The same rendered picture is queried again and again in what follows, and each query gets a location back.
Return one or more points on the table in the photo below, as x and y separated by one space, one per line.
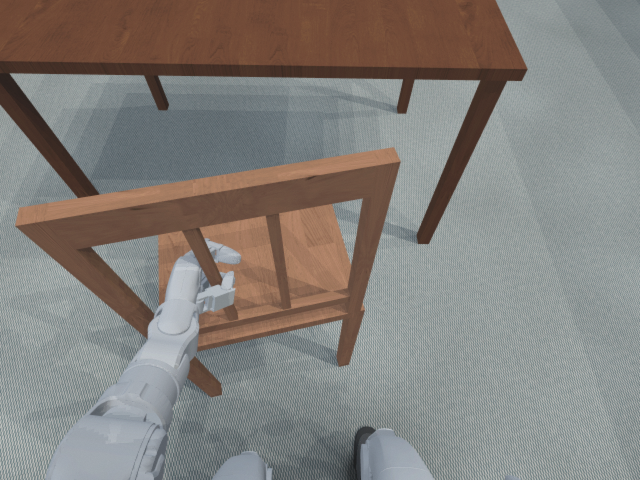
358 39

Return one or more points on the robot right foot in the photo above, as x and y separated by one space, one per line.
360 438

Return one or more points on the left robot forearm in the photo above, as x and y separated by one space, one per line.
152 382

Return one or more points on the chair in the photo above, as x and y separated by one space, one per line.
294 271

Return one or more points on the robot left hand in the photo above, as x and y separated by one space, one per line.
187 280

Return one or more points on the left robot upper arm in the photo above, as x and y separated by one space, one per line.
106 448

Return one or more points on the robot right shin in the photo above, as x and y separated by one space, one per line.
382 431

